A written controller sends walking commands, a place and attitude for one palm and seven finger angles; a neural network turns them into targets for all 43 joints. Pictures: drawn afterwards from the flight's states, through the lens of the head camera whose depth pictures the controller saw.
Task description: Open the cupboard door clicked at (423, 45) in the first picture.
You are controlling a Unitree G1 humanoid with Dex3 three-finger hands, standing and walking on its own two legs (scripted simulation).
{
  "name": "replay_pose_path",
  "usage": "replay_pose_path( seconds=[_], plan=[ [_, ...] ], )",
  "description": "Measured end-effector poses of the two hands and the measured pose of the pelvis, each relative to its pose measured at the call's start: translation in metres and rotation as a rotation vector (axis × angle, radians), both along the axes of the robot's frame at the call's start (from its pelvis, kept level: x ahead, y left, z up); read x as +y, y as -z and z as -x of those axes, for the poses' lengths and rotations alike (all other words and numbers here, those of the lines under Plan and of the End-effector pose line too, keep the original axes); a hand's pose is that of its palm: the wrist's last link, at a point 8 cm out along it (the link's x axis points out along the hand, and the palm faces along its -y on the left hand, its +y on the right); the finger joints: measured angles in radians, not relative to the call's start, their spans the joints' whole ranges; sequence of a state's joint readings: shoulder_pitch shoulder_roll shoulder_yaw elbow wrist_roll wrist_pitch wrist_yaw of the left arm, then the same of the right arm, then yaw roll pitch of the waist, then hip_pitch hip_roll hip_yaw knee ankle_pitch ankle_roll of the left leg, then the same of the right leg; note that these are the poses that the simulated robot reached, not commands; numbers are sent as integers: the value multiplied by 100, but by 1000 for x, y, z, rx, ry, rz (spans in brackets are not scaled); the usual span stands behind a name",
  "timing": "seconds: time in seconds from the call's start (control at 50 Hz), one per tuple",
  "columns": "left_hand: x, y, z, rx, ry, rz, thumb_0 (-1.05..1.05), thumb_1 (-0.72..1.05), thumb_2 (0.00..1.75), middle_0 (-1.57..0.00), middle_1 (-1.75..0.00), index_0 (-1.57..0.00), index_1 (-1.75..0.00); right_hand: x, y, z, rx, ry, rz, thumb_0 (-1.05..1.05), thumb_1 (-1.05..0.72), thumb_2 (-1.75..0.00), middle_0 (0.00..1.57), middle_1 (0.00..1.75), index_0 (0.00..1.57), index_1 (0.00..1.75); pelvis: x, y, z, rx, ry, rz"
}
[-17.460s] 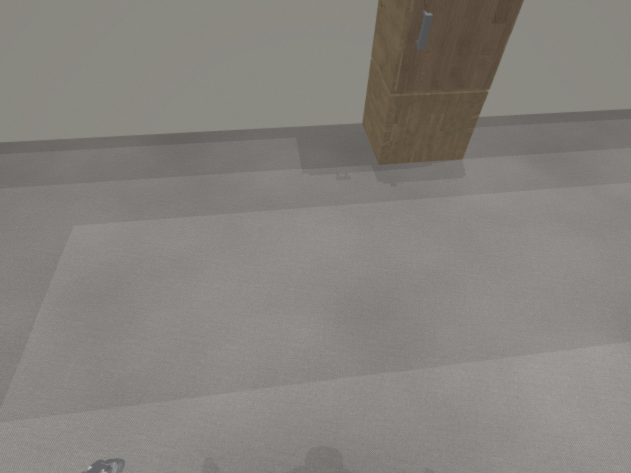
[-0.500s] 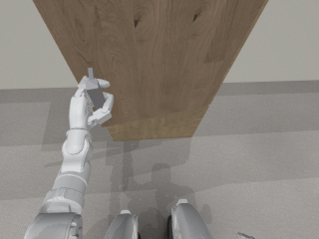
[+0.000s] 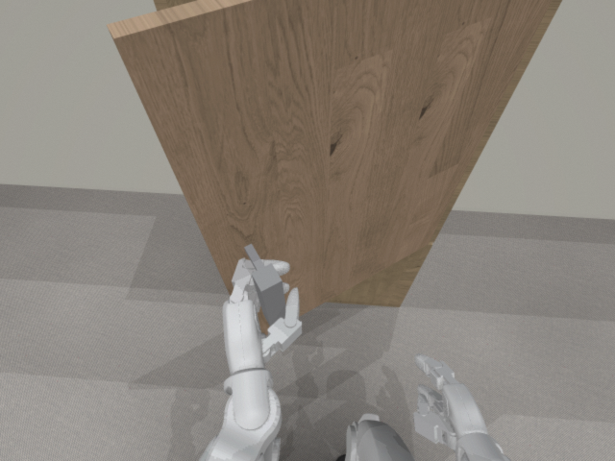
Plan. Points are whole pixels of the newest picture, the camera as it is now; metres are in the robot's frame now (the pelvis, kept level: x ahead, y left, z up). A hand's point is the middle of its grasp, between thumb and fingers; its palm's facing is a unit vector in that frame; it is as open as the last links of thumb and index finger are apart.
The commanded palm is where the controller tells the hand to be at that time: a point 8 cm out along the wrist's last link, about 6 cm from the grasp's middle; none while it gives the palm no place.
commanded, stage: pull the door open along its arc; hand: left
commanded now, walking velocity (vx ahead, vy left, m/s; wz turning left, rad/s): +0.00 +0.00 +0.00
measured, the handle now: (264, 286) +0.34 +0.08 +0.02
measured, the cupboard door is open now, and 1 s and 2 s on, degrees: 35 36 39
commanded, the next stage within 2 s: open thumb and fingers to let go in 0.08 s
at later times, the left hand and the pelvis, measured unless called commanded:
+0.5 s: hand (296, 329) +0.28 +0.03 +0.01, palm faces +0.34 -0.94 -0.06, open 8.2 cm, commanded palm +0.23 +0.07 +0.01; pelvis -0.01 -0.04 -0.01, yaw +3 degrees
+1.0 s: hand (294, 338) +0.27 +0.03 +0.01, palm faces +0.27 -0.96 -0.06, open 15.1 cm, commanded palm +0.22 +0.07 +0.01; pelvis -0.02 -0.02 -0.01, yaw +2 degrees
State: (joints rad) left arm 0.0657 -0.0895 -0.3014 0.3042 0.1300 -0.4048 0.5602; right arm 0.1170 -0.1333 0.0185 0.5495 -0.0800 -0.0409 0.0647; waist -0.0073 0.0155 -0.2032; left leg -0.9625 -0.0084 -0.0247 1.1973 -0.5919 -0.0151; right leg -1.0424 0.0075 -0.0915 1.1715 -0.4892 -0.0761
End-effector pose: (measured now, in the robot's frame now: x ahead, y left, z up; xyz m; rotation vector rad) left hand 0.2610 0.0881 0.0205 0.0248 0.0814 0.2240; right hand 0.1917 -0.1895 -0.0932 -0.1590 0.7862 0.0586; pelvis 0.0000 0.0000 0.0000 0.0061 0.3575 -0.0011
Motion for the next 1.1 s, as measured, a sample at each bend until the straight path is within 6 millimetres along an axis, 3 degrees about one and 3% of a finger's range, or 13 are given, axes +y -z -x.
replay_pose_path(
  seconds=[0.16,0.36,0.52,0.66,0.76,1.04,1.1],
  plan=[
    [-19,-4,25,44,46,-23,2,62,69,-29,-127,-37,-135,-14,-8,-6,-68,-5,-30,1,-90,-89,20,30,20,30,-20,-2,-2,-22,-12,-16],
    [-16,0,13,1,-87,-29,1,53,74,-36,-130,-45,-133,-54,14,9,-24,9,40,2,-90,-90,20,30,20,30,-36,8,8,-4,-33,-36],
    [-13,5,19,18,-132,-21,1,23,61,-35,-128,-41,-129,-66,25,34,30,39,50,2,-90,-90,20,30,20,30,-40,9,12,2,-34,-43],
    [-9,6,24,0,-137,-19,1,-18,44,-32,-123,-34,-124,-64,30,44,42,43,53,2,-90,-90,20,30,20,30,-37,13,16,4,-35,-39],
    [-7,5,25,-7,-123,-17,0,-37,36,-30,-115,-31,-115,-57,28,43,25,40,50,2,-90,-90,20,30,20,30,-32,13,18,-1,-33,-34],
    [-8,4,24,-5,-38,-25,-1,-49,30,-23,-59,-26,-62,-30,12,30,-49,20,41,2,-90,-90,20,30,20,30,-14,11,20,-17,-23,-13],
    [-6,4,23,-1,-32,-21,-1,-50,30,-27,-53,-28,-59,-25,10,29,-50,15,40,2,-90,-90,20,30,20,30,-11,11,20,-19,-20,-10]
  ],
)
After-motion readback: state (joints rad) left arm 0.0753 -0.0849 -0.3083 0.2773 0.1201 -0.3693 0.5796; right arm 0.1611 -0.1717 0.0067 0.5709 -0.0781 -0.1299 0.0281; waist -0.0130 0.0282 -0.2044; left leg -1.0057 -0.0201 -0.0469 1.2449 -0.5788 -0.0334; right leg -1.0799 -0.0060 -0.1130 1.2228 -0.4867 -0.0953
